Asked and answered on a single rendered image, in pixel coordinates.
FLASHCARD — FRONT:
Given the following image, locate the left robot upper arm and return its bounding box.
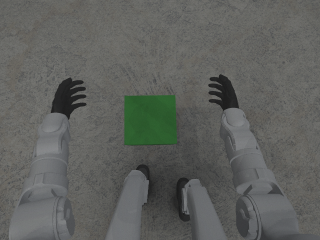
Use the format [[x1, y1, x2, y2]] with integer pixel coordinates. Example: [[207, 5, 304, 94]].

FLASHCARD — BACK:
[[10, 196, 75, 240]]

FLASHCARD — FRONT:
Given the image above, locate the robot left shin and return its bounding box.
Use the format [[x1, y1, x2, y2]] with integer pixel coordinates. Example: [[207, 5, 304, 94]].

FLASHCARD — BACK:
[[123, 170, 146, 185]]

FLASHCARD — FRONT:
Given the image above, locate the right robot forearm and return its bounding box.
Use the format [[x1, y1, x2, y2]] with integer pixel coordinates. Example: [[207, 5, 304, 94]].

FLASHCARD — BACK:
[[219, 107, 299, 230]]

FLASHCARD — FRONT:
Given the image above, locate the left robot hand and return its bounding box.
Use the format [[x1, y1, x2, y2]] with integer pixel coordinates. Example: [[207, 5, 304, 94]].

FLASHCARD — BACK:
[[51, 77, 87, 120]]

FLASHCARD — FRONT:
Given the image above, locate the robot right foot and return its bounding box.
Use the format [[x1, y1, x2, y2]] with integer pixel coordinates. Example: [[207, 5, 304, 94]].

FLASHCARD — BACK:
[[176, 177, 190, 222]]

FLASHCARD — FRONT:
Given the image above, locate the right robot upper arm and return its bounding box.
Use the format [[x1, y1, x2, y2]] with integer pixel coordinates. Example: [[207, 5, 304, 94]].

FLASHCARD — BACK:
[[235, 193, 320, 240]]

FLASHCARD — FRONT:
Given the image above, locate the left robot forearm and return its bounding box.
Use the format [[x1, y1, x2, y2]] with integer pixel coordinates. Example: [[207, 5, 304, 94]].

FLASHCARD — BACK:
[[8, 112, 71, 240]]

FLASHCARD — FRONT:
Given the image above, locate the right robot hand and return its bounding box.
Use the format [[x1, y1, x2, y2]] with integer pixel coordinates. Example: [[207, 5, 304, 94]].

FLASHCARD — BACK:
[[208, 74, 239, 111]]

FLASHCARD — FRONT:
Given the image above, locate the carton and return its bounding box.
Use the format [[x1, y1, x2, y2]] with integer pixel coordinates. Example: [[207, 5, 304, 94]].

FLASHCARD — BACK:
[[124, 95, 177, 146]]

